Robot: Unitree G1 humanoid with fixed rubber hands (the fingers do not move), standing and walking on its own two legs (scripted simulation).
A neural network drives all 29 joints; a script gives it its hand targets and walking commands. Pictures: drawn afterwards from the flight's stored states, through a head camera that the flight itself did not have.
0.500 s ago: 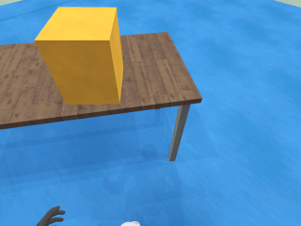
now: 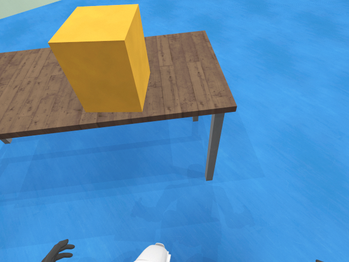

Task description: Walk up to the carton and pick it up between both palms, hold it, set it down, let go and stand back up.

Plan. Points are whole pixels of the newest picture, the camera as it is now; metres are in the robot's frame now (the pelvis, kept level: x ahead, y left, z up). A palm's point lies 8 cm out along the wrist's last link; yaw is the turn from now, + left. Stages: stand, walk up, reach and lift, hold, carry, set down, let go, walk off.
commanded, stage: walk up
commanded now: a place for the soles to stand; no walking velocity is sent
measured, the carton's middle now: (110, 60) +0.75 +0.27 +0.05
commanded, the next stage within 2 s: none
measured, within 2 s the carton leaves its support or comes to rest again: neither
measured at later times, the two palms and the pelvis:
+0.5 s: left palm out of the picture +0.05 +0.36 -0.10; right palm out of the picture +0.15 -0.26 -0.05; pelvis +0.00 +0.04 +0.00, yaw +11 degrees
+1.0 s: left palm out of the picture +0.06 +0.33 -0.07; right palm (314, 243) +0.19 -0.28 -0.08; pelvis +0.03 +0.00 +0.00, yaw +14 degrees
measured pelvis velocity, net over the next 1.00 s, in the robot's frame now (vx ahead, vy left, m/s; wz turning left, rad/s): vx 0.03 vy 0.00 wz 0.24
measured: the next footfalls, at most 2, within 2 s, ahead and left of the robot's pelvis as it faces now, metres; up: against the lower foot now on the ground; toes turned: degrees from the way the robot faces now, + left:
left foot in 0.34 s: +0.06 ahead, +0.14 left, +0.00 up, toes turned +2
right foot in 0.76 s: +0.11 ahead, -0.10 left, +0.00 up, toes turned +11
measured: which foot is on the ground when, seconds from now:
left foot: up 0.00-0.32, down 0.34-0.78, up 0.80-1.00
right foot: down 0.00-0.36, up 0.38-0.74, down 0.76-1.00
